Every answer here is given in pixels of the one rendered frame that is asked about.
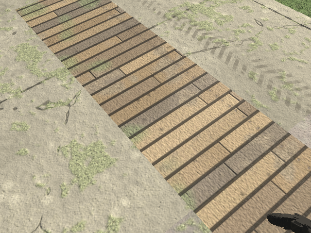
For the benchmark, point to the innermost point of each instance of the robot right hand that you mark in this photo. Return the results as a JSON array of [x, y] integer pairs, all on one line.
[[297, 223]]

